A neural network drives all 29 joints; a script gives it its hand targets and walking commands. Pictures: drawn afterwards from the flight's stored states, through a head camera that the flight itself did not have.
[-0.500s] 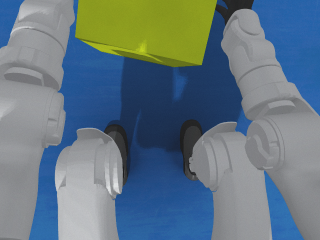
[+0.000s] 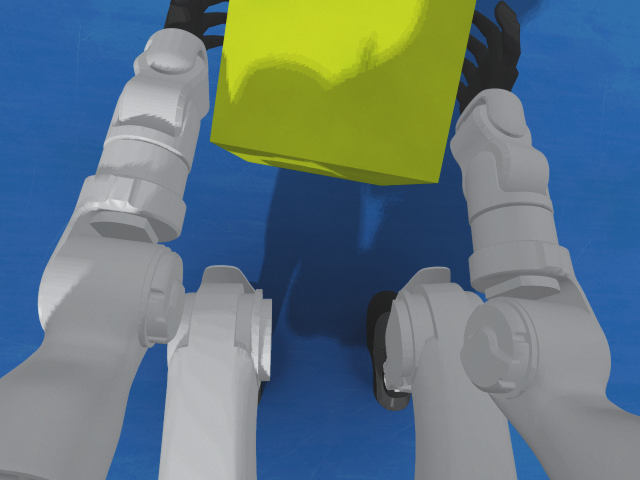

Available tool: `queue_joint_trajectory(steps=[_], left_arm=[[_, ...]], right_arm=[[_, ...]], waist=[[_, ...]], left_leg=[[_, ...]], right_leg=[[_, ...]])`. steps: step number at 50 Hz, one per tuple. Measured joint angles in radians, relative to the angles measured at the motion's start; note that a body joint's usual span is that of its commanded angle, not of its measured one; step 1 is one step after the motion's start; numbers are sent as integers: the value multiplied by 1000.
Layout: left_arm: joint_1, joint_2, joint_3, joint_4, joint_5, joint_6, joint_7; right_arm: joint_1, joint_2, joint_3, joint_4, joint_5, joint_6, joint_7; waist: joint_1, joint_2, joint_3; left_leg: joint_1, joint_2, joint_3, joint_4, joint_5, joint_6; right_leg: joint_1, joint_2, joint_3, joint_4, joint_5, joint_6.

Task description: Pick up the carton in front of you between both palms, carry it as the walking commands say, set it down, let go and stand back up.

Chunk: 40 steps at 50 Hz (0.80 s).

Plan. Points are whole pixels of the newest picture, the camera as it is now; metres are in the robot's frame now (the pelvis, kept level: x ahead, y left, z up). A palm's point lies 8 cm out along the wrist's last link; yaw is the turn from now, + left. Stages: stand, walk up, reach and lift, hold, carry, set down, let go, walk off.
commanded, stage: reach and lift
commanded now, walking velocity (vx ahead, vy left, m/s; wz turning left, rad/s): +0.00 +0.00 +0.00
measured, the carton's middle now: (333, 86) +0.54 +0.02 -0.19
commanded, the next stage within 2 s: none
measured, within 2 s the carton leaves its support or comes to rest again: neither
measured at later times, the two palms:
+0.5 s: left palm out of the picture +0.49 +0.18 +0.07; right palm (638, 52) +0.48 -0.12 +0.07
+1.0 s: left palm out of the picture +0.44 +0.17 +0.23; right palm out of the picture +0.45 -0.13 +0.24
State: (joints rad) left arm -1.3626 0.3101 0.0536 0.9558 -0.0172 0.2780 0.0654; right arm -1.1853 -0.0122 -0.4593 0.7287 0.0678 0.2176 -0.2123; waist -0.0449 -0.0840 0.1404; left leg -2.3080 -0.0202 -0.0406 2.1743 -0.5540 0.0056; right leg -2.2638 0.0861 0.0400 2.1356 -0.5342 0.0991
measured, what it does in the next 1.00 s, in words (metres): rises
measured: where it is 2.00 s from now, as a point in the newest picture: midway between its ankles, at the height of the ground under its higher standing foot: (318, 371)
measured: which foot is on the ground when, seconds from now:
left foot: down 0.00-1.00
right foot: down 0.00-1.00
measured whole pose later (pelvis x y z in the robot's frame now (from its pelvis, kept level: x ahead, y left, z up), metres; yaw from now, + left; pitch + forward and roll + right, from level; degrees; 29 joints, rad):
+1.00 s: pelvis +0.04 -0.01 +0.26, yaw +5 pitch +31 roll -1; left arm -0.70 -0.06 0.37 0.64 0.26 0.39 0.00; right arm -0.64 0.17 -0.49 0.55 -0.22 0.35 -0.07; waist -0.02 -0.03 -0.24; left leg -1.40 -0.04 -0.05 1.29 -0.44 -0.01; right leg -1.37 0.05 0.07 1.29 -0.47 0.03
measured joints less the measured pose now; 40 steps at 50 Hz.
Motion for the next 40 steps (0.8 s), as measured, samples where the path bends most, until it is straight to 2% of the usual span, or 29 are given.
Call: queue_joint_trajectory(steps=[4, 11, 17, 22, 29, 40], left_arm=[[56, -51, 78, -35, 56, 39, -24], [92, -130, 249, 1, 211, 75, -62], [140, -187, 344, -43, 302, 85, -79], [218, -214, 348, -127, 299, 100, -88], [342, -248, 314, -231, 262, 117, -84], [512, -312, 314, -279, 259, 120, -68]], right_arm=[[81, 52, -51, -73, -69, 38, 20], [101, 104, -163, -69, -239, 105, 76], [119, 113, -184, -88, -300, 134, 106], [165, 129, -158, -125, -307, 140, 113], [273, 146, -100, -191, -274, 146, 112], [423, 157, -49, -190, -256, 146, 121]], waist=[[14, 21, -88], [9, 60, -209], [15, 57, -270], [19, 50, -303], [17, 52, -339], [20, 55, -383]], left_leg=[[41, -18, -8, -72, 19, -10], [126, -35, -23, -224, 64, -17], [194, -27, -19, -335, 85, -20], [253, -24, -15, -411, 91, -25], [361, -28, -20, -499, 87, -29], [623, -21, -17, -670, 82, -24]], right_leg=[[44, -14, -2, -57, -31, -7], [133, -19, -9, -204, 7, -17], [190, -3, 4, -309, 32, -25], [241, -5, 10, -377, 41, -35], [349, -16, 8, -461, 33, -46], [608, -21, 15, -634, 34, -57]])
